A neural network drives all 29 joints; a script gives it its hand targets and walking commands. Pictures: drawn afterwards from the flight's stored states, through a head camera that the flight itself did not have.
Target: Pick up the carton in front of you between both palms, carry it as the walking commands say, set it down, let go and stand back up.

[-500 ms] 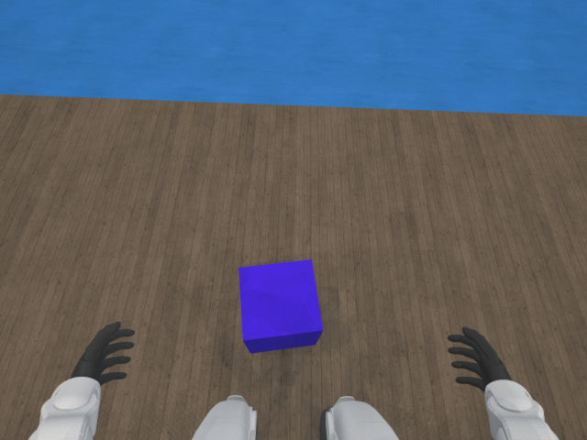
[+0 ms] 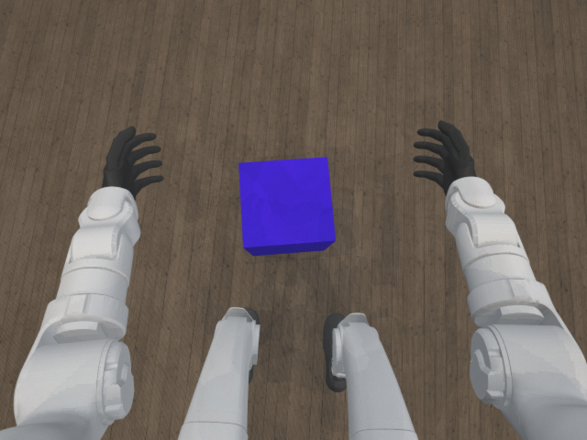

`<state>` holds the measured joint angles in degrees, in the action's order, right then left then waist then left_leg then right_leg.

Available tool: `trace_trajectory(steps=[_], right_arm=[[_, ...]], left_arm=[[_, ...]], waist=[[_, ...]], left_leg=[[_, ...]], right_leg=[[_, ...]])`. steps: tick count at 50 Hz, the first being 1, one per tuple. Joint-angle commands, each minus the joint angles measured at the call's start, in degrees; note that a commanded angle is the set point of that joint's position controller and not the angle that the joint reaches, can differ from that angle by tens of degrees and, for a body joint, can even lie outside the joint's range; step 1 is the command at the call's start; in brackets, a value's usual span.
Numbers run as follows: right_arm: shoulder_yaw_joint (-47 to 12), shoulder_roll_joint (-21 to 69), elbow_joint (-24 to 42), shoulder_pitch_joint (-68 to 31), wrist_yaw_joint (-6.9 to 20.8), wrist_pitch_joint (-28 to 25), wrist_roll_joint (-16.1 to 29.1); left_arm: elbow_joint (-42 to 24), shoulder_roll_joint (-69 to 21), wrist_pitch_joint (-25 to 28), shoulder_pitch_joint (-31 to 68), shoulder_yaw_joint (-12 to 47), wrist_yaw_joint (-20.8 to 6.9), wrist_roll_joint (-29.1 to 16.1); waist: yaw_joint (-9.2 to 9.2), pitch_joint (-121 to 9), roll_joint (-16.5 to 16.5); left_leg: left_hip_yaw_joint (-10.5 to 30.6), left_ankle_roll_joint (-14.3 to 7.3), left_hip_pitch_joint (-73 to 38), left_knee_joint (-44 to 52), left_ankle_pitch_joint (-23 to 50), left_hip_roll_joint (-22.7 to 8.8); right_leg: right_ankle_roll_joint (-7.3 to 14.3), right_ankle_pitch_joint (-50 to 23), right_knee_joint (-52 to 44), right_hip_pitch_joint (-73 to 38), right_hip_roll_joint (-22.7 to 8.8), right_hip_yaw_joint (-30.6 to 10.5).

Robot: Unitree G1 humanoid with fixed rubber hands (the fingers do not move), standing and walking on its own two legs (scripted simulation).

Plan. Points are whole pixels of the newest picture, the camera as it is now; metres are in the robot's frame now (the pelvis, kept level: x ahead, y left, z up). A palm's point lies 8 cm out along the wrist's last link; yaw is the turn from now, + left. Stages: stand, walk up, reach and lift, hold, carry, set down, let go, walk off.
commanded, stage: reach and lift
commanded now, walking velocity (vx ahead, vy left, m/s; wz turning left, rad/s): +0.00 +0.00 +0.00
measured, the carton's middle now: (286, 211) +0.48 +0.04 -0.54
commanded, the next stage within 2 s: none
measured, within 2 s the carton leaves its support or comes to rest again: leaves its support in 1.92 s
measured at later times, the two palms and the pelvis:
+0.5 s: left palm (177, 168) +0.48 +0.23 -0.22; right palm (391, 147) +0.54 -0.15 -0.22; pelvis +0.00 +0.00 -0.09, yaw +0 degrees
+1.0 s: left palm (202, 205) +0.46 +0.23 -0.43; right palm (361, 194) +0.51 -0.14 -0.43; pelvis -0.05 +0.00 -0.27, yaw +1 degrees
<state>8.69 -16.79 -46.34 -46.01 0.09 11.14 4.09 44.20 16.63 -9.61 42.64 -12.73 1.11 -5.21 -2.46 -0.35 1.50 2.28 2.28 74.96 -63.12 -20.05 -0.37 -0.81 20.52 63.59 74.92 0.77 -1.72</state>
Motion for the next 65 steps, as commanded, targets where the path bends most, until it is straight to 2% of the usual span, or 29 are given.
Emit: trace_trajectory(steps=[1,6,9,11,14,16,25,29,31,32,33,34,36,37,39,40,41,42,43,44,46,47,50,51,52,55,58,62,65], right_arm=[[0.0,-3.3,-3.6,-23.1,-0.9,2.0,0.6],[4.8,-4.4,-3.4,-29.9,-1.1,-1.6,-6.9],[6.0,-2.6,2.3,-36.1,-2.0,-3.5,-8.2],[7.8,-4.0,-4.5,-35.4,-2.0,-3.7,-10.4],[8.5,-3.0,-5.4,-34.4,-2.2,-4.5,-9.5],[10.3,-5.4,-3.3,-36.8,-1.9,-5.4,-8.2],[2.7,-1.9,-9.4,-27.5,-2.8,-8.4,-5.2],[2.3,-7.3,5.0,-30.2,-4.7,-10.0,-1.7],[-1.3,-6.4,5.2,-33.5,-5.2,-9.0,1.4],[-1.9,-3.6,0.5,-26.6,-4.6,-8.9,1.0],[-3.6,-3.3,5.5,-30.0,-5.0,-9.0,3.5],[-2.8,-7.0,8.9,-31.8,-5.1,-9.0,3.8],[-2.0,-8.3,-0.1,-37.3,-5.3,-8.2,3.1],[-2.9,-9.8,7.7,-40.0,-5.5,-7.8,3.1],[-3.5,-10.1,5.5,-40.7,-6.4,-7.5,4.3],[-3.2,-8.1,-1.6,-38.6,-6.7,-6.1,4.0],[-4.4,-8.5,1.2,-42.4,-6.0,-6.6,5.1],[-4.4,-10.1,-2.1,-43.2,-6.2,-6.5,5.3],[-4.0,-10.4,-4.5,-45.1,-6.0,-6.8,4.4],[-5.0,-8.1,-5.2,-46.5,-5.5,-6.2,7.3],[-4.9,-11.5,-11.7,-49.4,-5.3,-6.4,6.2],[-3.9,-13.0,-12.2,-51.6,-5.2,-7.2,5.9],[-1.1,-12.8,-17.8,-51.6,-4.6,-8.1,5.6],[-4.2,-13.2,-19.6,-51.3,-4.4,-8.6,6.0],[-3.4,-15.7,-19.9,-54.5,-4.2,-9.2,6.1],[-6.3,-13.2,-16.7,-55.9,-4.4,-10.5,7.7],[-5.9,-12.0,-10.2,-53.6,-5.5,-11.6,6.7],[-11.6,-8.9,-9.0,-55.2,-5.4,-10.8,11.2],[-10.5,-7.4,-15.0,-49.7,-5.0,-11.0,9.8]], left_arm=[[2.7,10.0,-0.9,24.1,-7.5,-0.1,3.1],[3.9,-0.6,1.8,24.8,-7.9,-0.6,3.8],[-0.6,0.9,4.7,29.1,-11.0,-0.9,6.4],[3.5,1.1,4.1,31.9,-11.1,-0.3,7.6],[-2.3,1.4,5.9,31.1,-12.9,1.3,9.9],[-3.2,0.2,5.7,34.4,-8.8,1.7,7.2],[7.0,-0.8,8.6,22.9,-8.4,1.0,4.4],[-5.5,2.4,10.5,22.3,-7.1,2.5,2.8],[-2.0,5.4,9.6,26.0,-6.2,2.8,1.1],[-1.5,3.5,9.6,25.1,-4.1,3.0,0.0],[-1.6,6.9,9.5,25.3,-4.2,2.7,-0.7],[-11.0,5.6,9.5,30.0,-2.6,3.0,-1.9],[-0.6,5.3,7.8,34.9,2.6,2.8,-5.7],[-6.2,8.0,7.6,35.4,-2.8,3.3,-3.2],[1.6,7.9,6.9,33.6,0.7,3.8,-7.0],[2.5,11.6,6.6,35.1,-0.7,4.0,-4.1],[1.4,10.0,6.4,39.1,0.0,3.9,-7.6],[5.7,9.5,6.6,39.2,0.0,3.9,-6.5],[5.9,9.2,6.7,40.7,1.3,4.1,-5.5],[6.3,9.7,6.6,44.8,0.7,4.3,-6.4],[9.3,6.8,6.8,48.2,3.0,4.9,-7.3],[10.8,8.3,7.1,49.3,2.0,4.9,-6.8],[11.0,6.7,7.6,52.7,6.2,5.1,-7.2],[17.8,7.6,7.6,47.8,2.6,5.2,-5.0],[17.1,7.5,8.1,53.4,4.2,5.2,-7.6],[16.7,9.0,9.8,51.7,3.0,5.9,-5.4],[6.8,10.0,11.1,54.6,4.1,5.9,-7.1],[14.3,11.9,10.8,49.0,3.5,6.0,-8.0],[16.6,7.4,10.1,48.1,7.3,5.7,-8.7]], waist=[[-4.86,-48.6,4.5],[-1.56,-54.0,4.5],[-4.36,-59.4,4.0],[-1.04,-51.7,3.5],[-4.59,-57.3,-0.4],[-2.21,-57.2,-3.1],[-2.59,-56.4,4.6],[-3.14,-73.0,3.2],[-6.18,-67.7,2.7],[-0.49,-64.2,5.5],[-4.79,-72.2,5.3],[-3.57,-75.0,1.3],[0.52,-59.5,4.0],[-6.47,-60.6,5.0],[-0.01,-66.8,6.0],[-5.34,-56.5,3.0],[-1.01,-60.9,6.2],[-4.86,-58.5,3.6],[-1.05,-56.6,5.7],[-4.39,-56.0,2.1],[-0.61,-50.8,0.9],[-2.70,-48.9,-1.0],[3.10,-45.1,-3.9],[-1.82,-43.0,-3.8],[2.22,-42.8,-1.1],[-4.70,-50.5,0.1],[-1.25,-56.2,1.1],[-7.09,-59.1,4.8],[-2.80,-52.4,4.4]], left_leg=[[-6.4,-0.1,-11.9,4.2,3.0,2.9],[-5.5,1.0,-9.1,2.5,8.1,3.9],[-6.4,1.6,-7.4,-2.3,13.4,3.4],[-5.2,1.7,-1.6,-3.0,10.6,4.4],[-7.6,2.9,-4.0,-5.5,14.9,4.5],[-6.4,2.6,-6.8,-8.1,13.6,4.0],[-5.7,2.0,16.2,-25.6,20.8,4.1],[-6.7,2.1,13.1,-30.3,25.8,4.2],[-7.2,1.2,15.7,-33.1,22.8,3.0],[-5.9,1.3,16.2,-33.9,20.3,4.0],[-6.3,0.4,9.6,-37.8,24.8,2.7],[-7.1,1.2,9.8,-36.8,23.2,3.8],[-6.1,1.7,21.1,-37.8,4.4,2.6],[-7.3,1.3,21.0,-38.0,8.7,3.1],[-7.1,1.5,17.9,-42.8,9.6,2.0],[-6.8,1.2,20.3,-40.9,4.9,2.6],[-6.5,1.4,19.1,-44.3,6.6,1.8],[-8.6,1.9,23.3,-44.8,4.3,1.8],[-8.0,2.4,26.4,-44.3,0.3,1.6],[-7.9,1.7,21.6,-44.1,-1.1,0.9],[-6.1,1.7,20.9,-46.0,-0.9,1.1],[-6.0,1.6,20.8,-45.4,-4.7,1.0],[-2.8,2.4,19.1,-46.3,-3.0,0.5],[-5.3,2.3,19.9,-48.4,-3.3,0.4],[-4.3,2.0,16.6,-49.0,-2.5,1.0],[-4.7,1.4,19.3,-50.9,9.5,1.8],[-4.6,1.4,18.1,-52.4,12.3,1.5],[-5.5,0.5,16.8,-54.3,14.1,1.5],[-4.6,0.7,19.6,-53.1,15.1,2.2]], right_leg=[[-2.3,-2.1,-3.3,-22.9,2.9,1.9],[-1.5,-5.7,-0.6,-19.3,3.9,3.0],[-1.4,-10.9,1.9,-18.2,4.4,2.3],[-0.7,-11.2,4.7,-10.0,4.0,4.3],[-0.8,-13.4,6.8,-9.0,4.5,2.7],[-0.6,-10.4,9.1,-1.4,4.9,4.8],[-1.7,-23.2,25.0,8.2,4.5,3.2],[-2.0,-32.1,31.8,0.5,3.9,1.9],[-2.2,-24.5,34.9,4.4,3.0,2.2],[-2.8,-21.5,36.0,9.9,4.7,5.4],[-2.8,-21.5,36.6,9.4,3.5,3.5],[-2.3,-22.0,37.0,6.2,4.0,3.3],[-3.1,-4.3,39.9,14.2,2.5,5.9],[-2.6,-4.3,38.8,14.6,1.7,3.5],[-2.4,-8.4,42.6,8.7,2.1,4.9],[-2.2,-2.5,43.1,16.3,2.1,4.7],[-2.3,-3.7,44.2,14.3,2.5,4.4],[-2.0,-1.0,43.5,15.5,2.1,2.8],[-2.3,-0.2,44.8,14.4,1.3,4.6],[-2.1,3.1,44.3,15.9,1.9,2.9],[-1.2,4.1,45.8,22.1,1.3,3.3],[-1.2,8.1,47.4,23.0,1.1,3.9],[-1.0,5.0,50.9,28.3,0.1,4.2],[-1.0,6.6,51.4,29.2,-0.3,3.5],[-2.0,7.6,50.7,29.7,0.1,4.5],[-1.9,-4.9,52.1,24.0,0.4,2.7],[-1.7,-10.1,53.2,20.2,1.1,3.3],[-2.4,-10.3,55.4,18.3,1.7,2.2],[-2.7,-12.5,55.2,21.8,2.0,3.9]])
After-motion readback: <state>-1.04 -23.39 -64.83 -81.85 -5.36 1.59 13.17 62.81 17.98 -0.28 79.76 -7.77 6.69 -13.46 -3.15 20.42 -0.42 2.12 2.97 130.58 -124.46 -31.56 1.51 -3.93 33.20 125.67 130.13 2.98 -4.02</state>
